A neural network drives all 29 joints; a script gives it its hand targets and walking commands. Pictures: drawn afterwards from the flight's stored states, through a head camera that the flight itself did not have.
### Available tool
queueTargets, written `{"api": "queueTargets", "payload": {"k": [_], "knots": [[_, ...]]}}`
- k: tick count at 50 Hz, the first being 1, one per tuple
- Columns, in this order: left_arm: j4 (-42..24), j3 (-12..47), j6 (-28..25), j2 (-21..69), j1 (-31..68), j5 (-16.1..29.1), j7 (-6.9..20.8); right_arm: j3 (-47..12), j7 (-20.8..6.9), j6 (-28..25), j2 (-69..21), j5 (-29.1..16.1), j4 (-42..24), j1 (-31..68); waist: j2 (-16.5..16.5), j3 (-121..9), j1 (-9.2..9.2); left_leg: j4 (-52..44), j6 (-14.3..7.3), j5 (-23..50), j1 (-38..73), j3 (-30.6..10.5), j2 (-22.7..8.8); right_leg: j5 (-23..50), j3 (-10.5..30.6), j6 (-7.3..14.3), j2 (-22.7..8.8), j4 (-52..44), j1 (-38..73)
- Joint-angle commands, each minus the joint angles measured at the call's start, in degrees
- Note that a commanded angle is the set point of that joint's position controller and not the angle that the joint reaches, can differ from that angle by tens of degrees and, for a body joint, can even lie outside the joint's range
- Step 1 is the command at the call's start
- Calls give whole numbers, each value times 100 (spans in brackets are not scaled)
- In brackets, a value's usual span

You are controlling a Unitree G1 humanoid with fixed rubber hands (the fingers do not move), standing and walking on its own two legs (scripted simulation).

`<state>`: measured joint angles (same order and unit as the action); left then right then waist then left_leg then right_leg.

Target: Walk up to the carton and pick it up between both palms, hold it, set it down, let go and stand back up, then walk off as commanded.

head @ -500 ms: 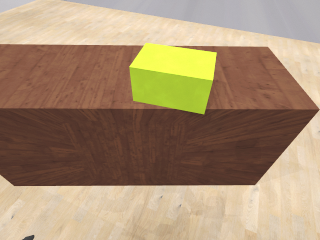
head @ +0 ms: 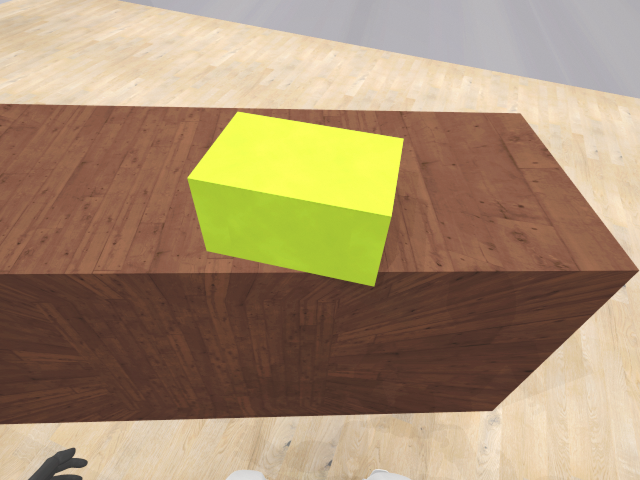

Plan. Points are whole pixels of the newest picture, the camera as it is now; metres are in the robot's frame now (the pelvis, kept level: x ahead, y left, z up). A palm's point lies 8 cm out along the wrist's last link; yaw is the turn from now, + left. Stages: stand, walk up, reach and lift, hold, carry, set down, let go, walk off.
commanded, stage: walk up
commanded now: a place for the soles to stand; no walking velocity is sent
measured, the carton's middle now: (303, 195) +0.54 +0.04 +0.05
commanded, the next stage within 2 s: none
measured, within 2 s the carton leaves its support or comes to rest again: neither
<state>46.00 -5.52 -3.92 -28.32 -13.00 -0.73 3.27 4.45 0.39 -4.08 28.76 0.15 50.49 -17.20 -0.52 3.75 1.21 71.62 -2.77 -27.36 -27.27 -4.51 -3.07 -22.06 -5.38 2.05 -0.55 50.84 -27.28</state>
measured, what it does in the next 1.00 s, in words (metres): steps on the spot: left foot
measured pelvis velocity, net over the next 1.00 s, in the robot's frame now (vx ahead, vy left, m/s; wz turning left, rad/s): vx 0.10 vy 0.01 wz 0.00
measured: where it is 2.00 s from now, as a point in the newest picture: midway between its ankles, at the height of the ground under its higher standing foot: outside the picture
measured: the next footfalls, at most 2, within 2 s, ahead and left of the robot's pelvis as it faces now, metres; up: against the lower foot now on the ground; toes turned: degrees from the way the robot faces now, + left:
left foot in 0.20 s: +0.18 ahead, +0.13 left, +0.00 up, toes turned +0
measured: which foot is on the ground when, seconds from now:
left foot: up 0.00-0.18, down 0.20-1.00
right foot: down 0.00-1.00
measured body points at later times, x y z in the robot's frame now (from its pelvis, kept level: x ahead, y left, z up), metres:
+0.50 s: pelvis +0.10 +0.01 +0.01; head +0.13 +0.02 +0.46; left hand +0.21 +0.33 -0.10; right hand +0.28 -0.29 -0.08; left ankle +0.14 +0.12 -0.69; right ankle +0.08 -0.11 -0.69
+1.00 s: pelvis +0.10 +0.01 +0.05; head +0.10 +0.01 +0.50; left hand +0.21 +0.32 -0.07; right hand +0.21 -0.31 -0.07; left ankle +0.14 +0.13 -0.69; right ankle +0.08 -0.11 -0.69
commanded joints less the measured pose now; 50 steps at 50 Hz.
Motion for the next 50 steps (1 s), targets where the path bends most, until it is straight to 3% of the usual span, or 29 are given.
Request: {"api": "queueTargets", "payload": {"k": [1, 3, 4, 5, 6, 7, 8, 9, 10, 11, 12, 13, 14, 16, 17, 18, 19, 22, 24, 25, 27, 30, 31, 33, 37, 40, 42, 47, 50], "knots": [[-217, -359, -147, -1438, -375, 21, -223, 218, -7, -175, 1200, -20, -387, 274, -7, 287, -333, -67, 50, 301, -1991, -283, -351, -1899, 4103, 1258, -2081, -3372, 1286], [-232, -360, -169, -1451, -405, -10, -226, 258, -35, -108, 1190, 123, -334, -27, -375, 207, -239, -474, 105, 196, -1460, -119, -434, -1445, 3713, 1270, -2094, -3331, 727], [-273, -288, -180, -1468, -385, -19, -243, 201, -38, -127, 1162, 99, -304, 39, -169, 122, -256, -862, 155, 40, -1299, -38, -466, -682, 3230, 1450, -2020, -3044, 877], [-236, -263, -168, -1512, -357, -20, -244, 204, -44, -125, 987, 71, -389, 112, -589, -132, -251, -1243, 103, -7, -913, 227, -444, -25, 2779, 1505, -1986, -2833, 866], [-269, -175, -185, -1349, -243, -10, -293, 107, -7, -93, 778, 52, -388, 203, -546, 65, -182, -1440, 99, 427, -568, 355, -407, 1693, 2439, 1442, -1871, -2598, 468], [-312, -163, -185, -1335, -138, 5, -295, 139, -2, -75, 822, 88, -335, 11, -750, -221, -68, -1714, 57, 345, -230, 265, -275, 2237, 2437, 1349, -1975, -2282, 481], [-305, 24, -164, -1151, 142, 36, -313, 136, 13, -98, 729, 7, -267, 156, -175, -220, 106, -2086, 15, 817, 812, 505, -222, 3262, 1719, 1225, -1645, -1914, -235], [-321, 114, -144, -1022, 374, 98, -337, 126, 37, -103, 691, 55, -169, -323, -490, -763, 330, -2647, -115, 1518, 1436, 639, 1, 3623, 1257, 946, -1364, -1221, -134], [-347, 242, -92, -751, 440, 99, -364, 120, 45, -141, 813, 104, -124, -440, -403, -818, 389, -3279, -129, 2303, 1808, 381, 22, 3181, 811, 580, -942, -597, -216], [-278, 280, -101, -609, 135, 166, -391, 207, 53, -136, 1290, 97, -322, 74, 598, -1008, 176, -3854, -682, 2580, 1844, -1465, -1037, 2104, 650, 53, -338, 225, -583], [-261, 145, -46, -806, 157, 141, -439, 263, 28, -132, 1526, 47, -410, 337, 589, -1068, 77, -4243, -1312, 2449, 1515, -2307, -1712, 400, 363, -174, -163, 553, -284], [-132, 88, 5, -950, 151, 162, -458, 235, 29, -90, 1459, 42, -493, 558, 404, -969, -58, -4031, -1482, 2350, 1239, -2147, -1627, -366, 462, -189, -120, 159, 48], [148, 129, -2, -898, -117, 121, -456, 176, 37, -51, 1355, 67, -474, 896, 618, -989, -167, -3713, -1274, 1879, 1068, -1556, -1401, 97, 639, -96, -223, -292, 222], [235, 107, -34, -908, -25, 64, -455, 96, 55, -20, 1035, 4, -395, 1212, 167, -739, -233, -3453, -665, 1952, 310, -1040, -914, 1028, 896, 34, -406, -860, 905], [283, 66, -53, -1070, 0, 47, -436, 5, 36, -14, 795, -32, -396, 1338, 345, -1008, -273, -2935, -316, 2203, 236, -402, -427, 1246, 1585, 337, -651, -1309, 1097], [278, 133, -91, -1043, 123, 52, -428, 4, 40, 1, 633, -29, -373, 1443, -118, -961, -153, -2538, -111, 2286, 214, -76, -122, 1600, 2041, 597, -879, -1543, 1120], [271, 120, -87, -1020, 357, 77, -451, -34, 62, 16, 683, -37, -207, 1465, 10, -948, -103, -2577, 20, 2170, 590, 169, -139, 2153, 2064, 691, -1062, -1444, 961], [396, 220, -62, -822, 493, 138, -486, 28, 57, -30, 747, -55, -25, 1325, 32, -1083, -41, -2796, -249, 3080, 1201, -99, -336, 2817, 1313, 343, -639, -1093, 804], [370, 210, -38, -862, 705, 84, -506, 76, 90, -52, 793, -4, 101, 1091, 91, -1050, 74, -3251, -684, 3515, 1419, -905, -861, 2333, 909, 62, -396, -358, 635], [464, 205, 1, -755, 657, 125, -515, 97, 81, -55, 877, 25, 235, 1193, 566, -1082, 3, -3358, -843, 3882, 1373, -991, -1012, 1888, 822, -10, -277, -252, 804], [529, 211, 7, -697, 604, 68, -507, 73, 74, -37, 861, 9, 27, 1599, 302, -1408, -77, -3251, -802, 3654, 1591, -986, -1022, 1683, 966, 25, -390, -724, 832], [723, 205, -63, -815, 736, 16, -509, -46, 47, 61, 611, -56, 138, 2181, 10, -894, -174, -2906, -106, 2698, 824, 34, -331, 2158, 1920, 401, -830, -1804, 1197], [752, 184, -51, -951, 763, 19, -502, -21, 35, 110, 495, -21, 228, 2171, 258, -640, -146, -2840, 63, 2134, 731, 472, -124, 2469, 2027, 475, -1065, -1896, 1266], [742, 216, -31, -947, 1108, 7, -487, -20, 27, 81, 536, -29, 375, 1838, -233, -905, 9, -3343, -39, 2211, 1338, 128, -296, 2306, 1756, 452, -900, -1877, 1070], [896, 298, 111, -624, 1214, 73, -464, -1, -4, -7, 741, 47, 585, 1875, 288, -766, -85, -4408, -638, 2498, 1266, -848, -1051, 1001, 914, -15, -216, -1110, 1250], [1073, 319, 73, -624, 926, 61, -406, -124, 10, 33, 628, 50, 529, 2302, 510, -764, -306, -4354, -222, 2149, 969, -456, -758, 942, 1260, 85, -394, -2121, 1731], [1078, 358, 75, -751, 1318, 42, -355, -209, 14, 97, 476, 33, 724, 2155, 130, -405, -96, -4473, 37, 1303, 1092, 39, -365, 943, 1568, 214, -620, -2635, 1354], [1330, 364, 113, -618, 1321, 36, -369, -145, -50, 88, 588, 49, 942, 2076, 49, -387, -122, -4916, -35, 1363, 1774, -129, -464, 726, 1311, 128, -547, -3047, 1280], [1335, 351, 91, -627, 1451, 40, -346, -148, -32, 83, 463, 67, 1131, 1865, 142, -515, 10, -4939, 89, 1954, 1964, 257, -406, 1226, 1423, 95, -635, -3072, 1530]]}}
